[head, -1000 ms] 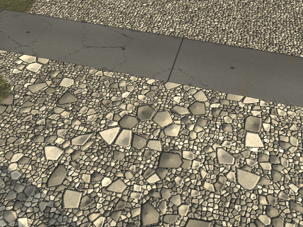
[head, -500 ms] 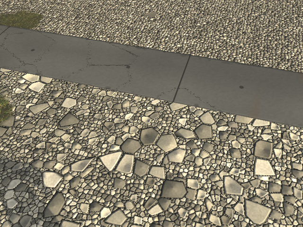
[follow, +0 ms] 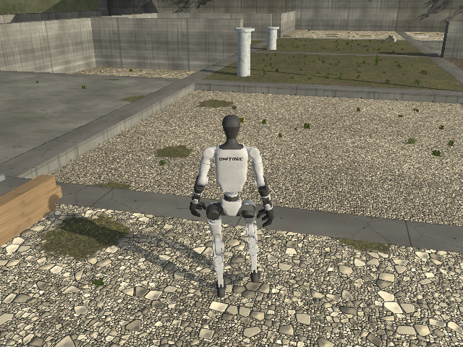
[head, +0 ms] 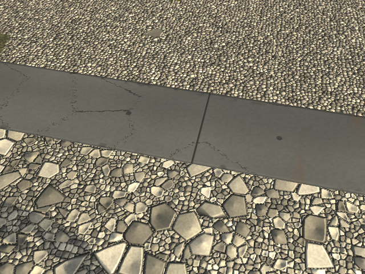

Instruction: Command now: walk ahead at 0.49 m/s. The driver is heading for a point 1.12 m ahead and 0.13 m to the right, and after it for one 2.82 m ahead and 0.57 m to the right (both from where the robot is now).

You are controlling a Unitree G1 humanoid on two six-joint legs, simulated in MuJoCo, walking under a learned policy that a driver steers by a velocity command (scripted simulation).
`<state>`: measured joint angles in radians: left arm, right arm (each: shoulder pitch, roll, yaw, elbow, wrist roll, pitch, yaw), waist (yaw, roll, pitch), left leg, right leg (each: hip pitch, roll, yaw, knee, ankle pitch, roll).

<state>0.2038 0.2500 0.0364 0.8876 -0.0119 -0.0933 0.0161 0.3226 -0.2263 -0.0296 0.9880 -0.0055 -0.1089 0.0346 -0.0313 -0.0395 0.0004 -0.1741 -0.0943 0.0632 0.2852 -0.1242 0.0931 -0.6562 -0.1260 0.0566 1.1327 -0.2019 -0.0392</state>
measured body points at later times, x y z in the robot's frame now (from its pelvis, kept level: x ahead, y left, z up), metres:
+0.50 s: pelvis +0.25 -0.08 +0.00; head +0.28 -0.10 +0.45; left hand +0.33 +0.18 -0.12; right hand +0.33 -0.35 -0.14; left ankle +0.25 +0.07 -0.67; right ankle +0.29 -0.16 -0.74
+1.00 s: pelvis +0.34 -0.06 -0.01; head +0.36 -0.05 +0.44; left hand +0.37 +0.19 -0.16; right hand +0.44 -0.31 -0.15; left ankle +0.38 +0.05 -0.74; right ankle +0.29 -0.17 -0.74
